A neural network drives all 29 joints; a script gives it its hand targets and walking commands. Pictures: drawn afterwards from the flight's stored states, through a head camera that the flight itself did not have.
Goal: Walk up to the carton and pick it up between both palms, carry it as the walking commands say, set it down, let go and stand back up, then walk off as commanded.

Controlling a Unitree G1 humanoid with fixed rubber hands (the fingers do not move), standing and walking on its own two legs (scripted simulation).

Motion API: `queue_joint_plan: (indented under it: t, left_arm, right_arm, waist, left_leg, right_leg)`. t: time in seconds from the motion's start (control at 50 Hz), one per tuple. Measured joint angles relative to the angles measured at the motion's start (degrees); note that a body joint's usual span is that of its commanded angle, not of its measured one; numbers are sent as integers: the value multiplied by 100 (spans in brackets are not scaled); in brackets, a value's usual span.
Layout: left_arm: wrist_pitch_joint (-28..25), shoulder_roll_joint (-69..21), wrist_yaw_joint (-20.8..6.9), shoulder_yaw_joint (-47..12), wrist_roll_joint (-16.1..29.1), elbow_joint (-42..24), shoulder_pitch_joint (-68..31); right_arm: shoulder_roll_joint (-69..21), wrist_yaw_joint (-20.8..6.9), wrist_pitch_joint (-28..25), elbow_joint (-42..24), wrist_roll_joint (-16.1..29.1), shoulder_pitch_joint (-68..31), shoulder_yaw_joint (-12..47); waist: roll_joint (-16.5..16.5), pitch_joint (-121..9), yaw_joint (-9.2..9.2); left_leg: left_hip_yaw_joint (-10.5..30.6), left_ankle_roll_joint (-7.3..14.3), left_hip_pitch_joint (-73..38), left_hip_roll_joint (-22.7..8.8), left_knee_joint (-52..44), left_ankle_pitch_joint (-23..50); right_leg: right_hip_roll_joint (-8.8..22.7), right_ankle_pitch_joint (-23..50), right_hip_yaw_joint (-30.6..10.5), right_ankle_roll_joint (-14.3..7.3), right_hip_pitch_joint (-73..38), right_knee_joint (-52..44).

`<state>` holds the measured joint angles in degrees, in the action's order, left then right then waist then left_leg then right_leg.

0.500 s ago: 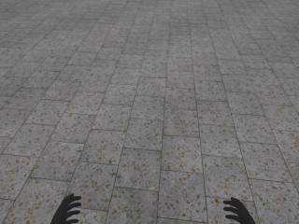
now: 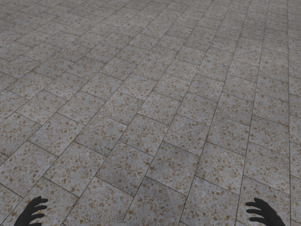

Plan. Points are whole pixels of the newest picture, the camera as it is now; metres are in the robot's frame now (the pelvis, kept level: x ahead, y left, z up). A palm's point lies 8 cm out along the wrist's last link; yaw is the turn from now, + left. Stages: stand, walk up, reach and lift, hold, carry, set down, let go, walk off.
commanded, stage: walk up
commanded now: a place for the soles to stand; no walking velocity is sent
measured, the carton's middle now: out of the picture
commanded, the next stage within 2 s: none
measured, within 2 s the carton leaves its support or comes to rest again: neither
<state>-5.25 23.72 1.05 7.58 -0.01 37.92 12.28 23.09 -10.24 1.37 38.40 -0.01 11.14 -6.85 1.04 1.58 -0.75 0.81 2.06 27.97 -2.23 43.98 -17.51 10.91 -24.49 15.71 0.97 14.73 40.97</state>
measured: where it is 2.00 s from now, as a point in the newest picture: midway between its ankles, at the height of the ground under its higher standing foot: (81, 182)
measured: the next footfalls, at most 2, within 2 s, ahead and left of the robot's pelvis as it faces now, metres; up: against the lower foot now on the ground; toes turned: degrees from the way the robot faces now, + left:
right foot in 0.44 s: +0.23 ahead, -0.07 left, +0.00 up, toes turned +11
left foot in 0.86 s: +0.20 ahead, +0.26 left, +0.00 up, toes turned +36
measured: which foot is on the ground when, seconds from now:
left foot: down 0.00-0.46, up 0.48-0.84, down 0.86-1.00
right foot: up 0.00-0.42, down 0.44-0.88, up 0.90-1.00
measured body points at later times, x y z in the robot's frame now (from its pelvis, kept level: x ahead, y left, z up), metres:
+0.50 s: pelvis +0.10 +0.03 +0.02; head +0.15 +0.02 +0.46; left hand +0.15 +0.38 -0.04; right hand +0.31 -0.23 -0.09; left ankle +0.05 +0.11 -0.70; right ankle +0.19 -0.07 -0.71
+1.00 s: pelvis +0.22 +0.13 +0.01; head +0.24 +0.15 +0.46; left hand +0.14 +0.48 -0.06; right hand +0.52 -0.04 -0.07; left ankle +0.17 +0.23 -0.71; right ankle +0.25 -0.03 -0.65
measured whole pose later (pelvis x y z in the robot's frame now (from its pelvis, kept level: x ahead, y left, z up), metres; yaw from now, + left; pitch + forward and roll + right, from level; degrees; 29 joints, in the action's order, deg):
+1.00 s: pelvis +0.22 +0.13 +0.01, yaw +37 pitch +2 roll -1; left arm -6.7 24.1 0.1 5.1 0.0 39.3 13.8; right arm 23.1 -6.8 0.4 39.0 0.0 11.3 -6.6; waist 1.1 1.9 -0.9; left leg 1.0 2.0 22.0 0.2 39.3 -19.0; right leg 7.4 -27.9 4.7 0.3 23.3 61.8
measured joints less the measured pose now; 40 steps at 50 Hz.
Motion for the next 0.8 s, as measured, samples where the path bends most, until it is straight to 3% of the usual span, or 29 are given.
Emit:
queue_joint_plan:
  t: [0.06,0.1,0.26,0.42,0.44,0.48,0.52,0.56,0.68,0.8]
  left_arm:
    - [7,14,-3,-48,-1,68,-1]
    - [6,17,-2,-103,0,65,1]
    - [5,19,-1,-159,0,63,4]
    - [-7,22,-1,-163,0,91,6]
    - [-30,23,-1,-163,0,108,14]
    - [-91,22,5,-175,0,123,41]
    - [-125,22,24,-185,0,125,42]
    - [-139,21,27,-186,0,124,43]
    - [-194,21,27,-186,0,125,63]
    - [-194,20,-26,-187,0,125,141]
  right_arm:
    - [0,72,0,1,0,0,3]
    - [-1,126,0,0,0,0,4]
    - [-3,170,0,1,0,72,6]
    - [-4,142,1,0,0,82,7]
    - [-5,137,1,-1,0,83,7]
    - [-6,137,0,3,-1,74,7]
    - [-7,144,0,5,-1,74,6]
    - [-4,137,0,1,-1,77,8]
    - [-3,-30,1,-1,0,-37,8]
    - [-1,-72,1,-2,0,-192,7]
  waist:
    - [-28,9,-26]
    - [-6,5,-60]
    - [41,-2,-103]
    - [131,-5,-100]
    - [134,-10,-97]
    - [170,0,-54]
    - [221,-1,-52]
    - [241,-9,-54]
    - [243,-7,88]
    - [235,-8,139]
  left_leg:
    - [30,89,-33,215,-13,-81]
    - [88,183,-122,338,-221,-18]
    - [387,324,-658,838,-773,112]
    - [916,270,-890,1178,-949,19]
    - [974,242,-887,1211,-948,-11]
    - [1000,-6,-815,1221,-723,-140]
    - [801,-256,-539,1106,113,-349]
    - [623,-308,-403,904,595,-342]
    - [440,-272,-309,205,605,-208]
    - [256,-260,-217,-100,124,10]
  right_leg:
    - [-340,-674,-803,-37,581,1264]
    - [-527,-707,-1016,-49,902,1528]
    - [-703,-206,-1137,-49,1439,806]
    - [-817,242,-1220,-82,1367,-132]
    - [-829,362,-1230,-142,1238,-484]
    - [-813,1471,-1155,-229,1037,-989]
    - [-725,1490,-934,-231,863,-993]
    - [-601,1178,-693,-228,559,-1036]
    - [-345,721,-155,-168,-220,-1095]
    - [-155,341,368,118,-817,-1114]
